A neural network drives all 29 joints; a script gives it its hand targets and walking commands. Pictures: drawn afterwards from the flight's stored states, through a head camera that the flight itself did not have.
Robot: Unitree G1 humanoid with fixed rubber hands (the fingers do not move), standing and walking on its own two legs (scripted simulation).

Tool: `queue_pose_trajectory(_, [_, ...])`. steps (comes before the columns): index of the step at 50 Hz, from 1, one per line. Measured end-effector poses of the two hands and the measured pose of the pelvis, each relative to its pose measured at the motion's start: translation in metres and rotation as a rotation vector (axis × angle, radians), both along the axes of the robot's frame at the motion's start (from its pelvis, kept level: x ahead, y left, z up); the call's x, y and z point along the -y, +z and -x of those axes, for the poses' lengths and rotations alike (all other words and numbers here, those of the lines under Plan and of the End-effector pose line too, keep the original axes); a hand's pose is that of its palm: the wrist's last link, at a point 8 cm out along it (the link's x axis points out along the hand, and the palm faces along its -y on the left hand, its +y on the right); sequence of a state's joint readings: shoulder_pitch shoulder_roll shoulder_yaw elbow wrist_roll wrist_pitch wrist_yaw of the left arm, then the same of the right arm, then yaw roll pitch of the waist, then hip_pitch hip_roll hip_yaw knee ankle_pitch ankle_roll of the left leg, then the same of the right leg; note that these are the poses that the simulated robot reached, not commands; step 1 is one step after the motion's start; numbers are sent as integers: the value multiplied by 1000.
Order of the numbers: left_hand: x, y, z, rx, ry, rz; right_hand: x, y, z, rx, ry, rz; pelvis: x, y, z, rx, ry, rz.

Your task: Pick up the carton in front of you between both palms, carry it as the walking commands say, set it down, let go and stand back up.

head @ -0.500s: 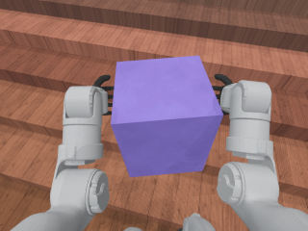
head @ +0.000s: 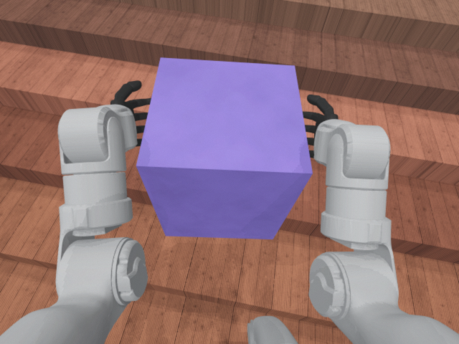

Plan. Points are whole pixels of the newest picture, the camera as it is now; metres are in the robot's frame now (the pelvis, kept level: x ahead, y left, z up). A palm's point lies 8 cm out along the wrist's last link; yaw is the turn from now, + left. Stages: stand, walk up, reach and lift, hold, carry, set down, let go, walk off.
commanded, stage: carry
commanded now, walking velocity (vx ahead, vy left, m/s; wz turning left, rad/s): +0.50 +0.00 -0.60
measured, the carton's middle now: (223, 159) +0.41 +0.01 +0.07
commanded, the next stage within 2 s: none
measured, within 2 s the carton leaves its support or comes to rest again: neither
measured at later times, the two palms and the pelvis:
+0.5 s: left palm out of the picture +0.66 +0.19 +0.23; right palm (295, 10) +0.63 -0.11 +0.22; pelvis +0.22 +0.05 +0.05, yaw -12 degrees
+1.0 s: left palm out of the picture +0.96 +0.02 +0.37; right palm out of the picture +0.85 -0.25 +0.36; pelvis +0.54 +0.03 +0.19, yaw -31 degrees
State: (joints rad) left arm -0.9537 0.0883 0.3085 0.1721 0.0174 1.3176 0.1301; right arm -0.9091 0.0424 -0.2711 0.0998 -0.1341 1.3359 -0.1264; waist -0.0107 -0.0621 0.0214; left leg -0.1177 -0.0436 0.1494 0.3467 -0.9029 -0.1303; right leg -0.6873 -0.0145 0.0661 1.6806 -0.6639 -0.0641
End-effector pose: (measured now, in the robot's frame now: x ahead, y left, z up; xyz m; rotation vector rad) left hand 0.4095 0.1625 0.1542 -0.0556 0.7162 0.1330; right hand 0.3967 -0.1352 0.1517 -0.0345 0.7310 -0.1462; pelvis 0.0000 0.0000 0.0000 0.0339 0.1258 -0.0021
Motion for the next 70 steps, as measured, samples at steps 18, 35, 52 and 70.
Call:
queue_pose_trajectory(18, [-56, 4, -129, 32, 168, 40, -58, 24, -183, 56, 51, -91, -10, 53, -142, 36, -138, 107])
queue_pose_trajectory(35, [137, 96, -359, 21, -466, 21, 99, 105, -225, 26, -504, 19, -51, 92, -351, 52, -325, 112])
queue_pose_trajectory(52, [165, 237, -592, 32, -432, -72, 132, 222, -469, 38, -467, -49, -27, 203, -576, 53, -570, 16])
queue_pose_trajectory(70, [385, 359, -736, 24, -769, 5, 292, 372, -535, 9, -800, 46, 56, 306, -762, 25, -596, 74])
